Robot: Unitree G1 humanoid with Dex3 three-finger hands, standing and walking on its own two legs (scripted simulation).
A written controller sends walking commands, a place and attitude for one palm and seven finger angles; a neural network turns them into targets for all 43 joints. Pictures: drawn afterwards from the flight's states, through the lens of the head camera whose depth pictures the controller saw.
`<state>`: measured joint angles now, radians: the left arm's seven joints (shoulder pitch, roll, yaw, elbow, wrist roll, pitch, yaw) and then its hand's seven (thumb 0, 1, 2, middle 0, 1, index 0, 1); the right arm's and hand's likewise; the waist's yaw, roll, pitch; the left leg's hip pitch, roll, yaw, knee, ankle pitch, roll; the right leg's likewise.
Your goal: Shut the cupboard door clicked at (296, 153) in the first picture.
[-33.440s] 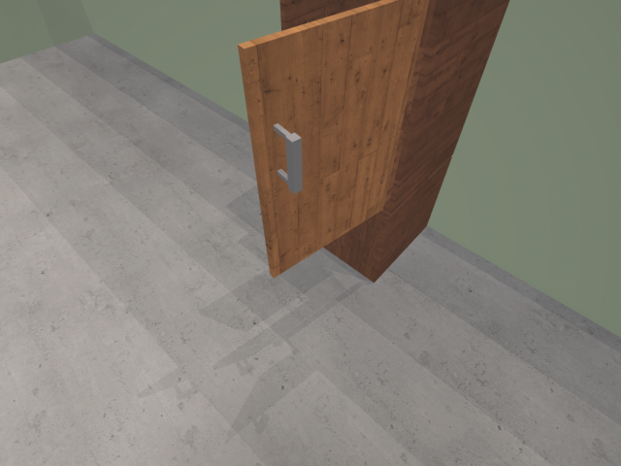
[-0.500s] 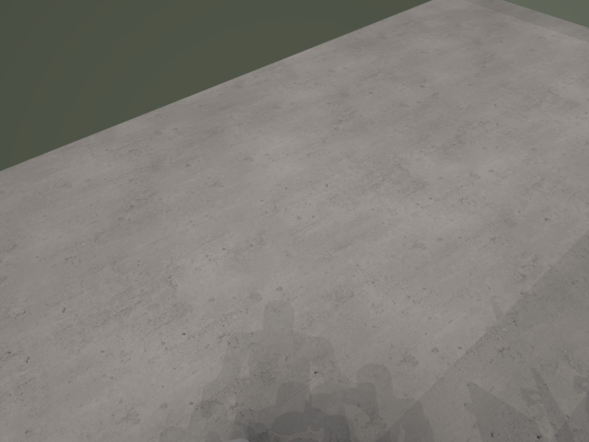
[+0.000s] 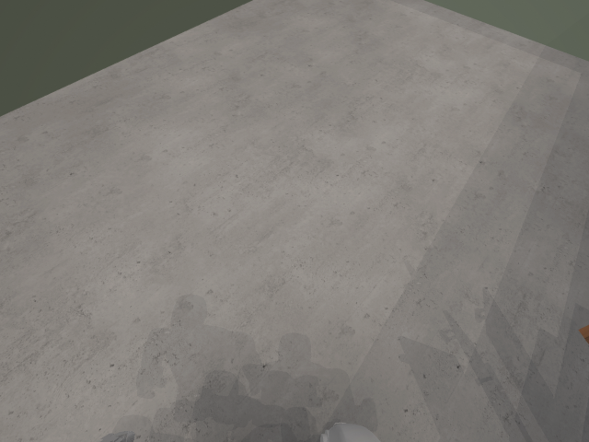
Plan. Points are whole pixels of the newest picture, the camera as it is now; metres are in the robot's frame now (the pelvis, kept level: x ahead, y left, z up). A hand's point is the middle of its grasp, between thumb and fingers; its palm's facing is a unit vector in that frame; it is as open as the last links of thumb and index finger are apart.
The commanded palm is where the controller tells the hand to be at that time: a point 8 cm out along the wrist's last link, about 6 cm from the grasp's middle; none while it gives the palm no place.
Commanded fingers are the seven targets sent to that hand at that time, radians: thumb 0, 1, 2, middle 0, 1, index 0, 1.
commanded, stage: turn to face it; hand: left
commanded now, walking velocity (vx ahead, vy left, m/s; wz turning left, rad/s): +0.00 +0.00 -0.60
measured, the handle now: out of the picture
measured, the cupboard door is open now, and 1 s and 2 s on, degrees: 51 51 51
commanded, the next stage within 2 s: take the last steps up to it in 1.88 s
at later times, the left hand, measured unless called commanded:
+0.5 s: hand (209, 432) +0.15 +0.13 -0.15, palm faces -0.28 -0.92 -0.26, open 7.4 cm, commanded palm none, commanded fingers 0.00 0.90 0.90 -0.20 -0.30 -0.20 -0.30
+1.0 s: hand (221, 379) +0.22 +0.12 -0.16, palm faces -0.53 -0.82 -0.22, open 7.4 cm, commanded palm none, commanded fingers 0.00 0.90 0.90 -0.20 -0.30 -0.20 -0.30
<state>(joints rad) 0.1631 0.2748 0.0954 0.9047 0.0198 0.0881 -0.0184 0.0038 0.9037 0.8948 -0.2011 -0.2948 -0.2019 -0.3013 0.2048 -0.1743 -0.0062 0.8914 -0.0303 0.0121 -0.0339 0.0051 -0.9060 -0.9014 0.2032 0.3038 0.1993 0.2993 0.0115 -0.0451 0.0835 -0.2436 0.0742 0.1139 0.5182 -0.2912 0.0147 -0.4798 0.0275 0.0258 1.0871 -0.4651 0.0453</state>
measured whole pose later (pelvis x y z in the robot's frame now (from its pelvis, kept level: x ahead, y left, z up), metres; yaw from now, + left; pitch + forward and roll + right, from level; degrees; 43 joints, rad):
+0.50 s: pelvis +0.00 -0.04 +0.00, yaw -17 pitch +1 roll +1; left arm 0.17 0.20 0.05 0.88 0.02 0.04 0.00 0.00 0.90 0.89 -0.20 -0.30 -0.21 -0.30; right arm 0.18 -0.26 -0.06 0.90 -0.02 0.06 -0.01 0.01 -0.91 -0.90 0.20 0.30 0.20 0.30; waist -0.02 0.02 0.10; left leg -0.51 0.08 0.02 1.08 -0.38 -0.09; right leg -0.25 0.03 0.03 0.49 -0.26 -0.04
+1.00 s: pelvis +0.03 -0.01 +0.00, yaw -35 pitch +1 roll -2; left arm 0.16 0.27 0.09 0.89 0.02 0.09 -0.03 0.00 0.91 0.90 -0.20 -0.29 -0.20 -0.30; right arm 0.22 -0.20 -0.02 0.88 -0.03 0.01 -0.03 0.00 -0.90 -0.90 0.21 0.30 0.20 0.30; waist 0.01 0.00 0.10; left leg -0.22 0.13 0.19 0.50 -0.29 -0.01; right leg -0.44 -0.03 -0.03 0.95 -0.44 0.06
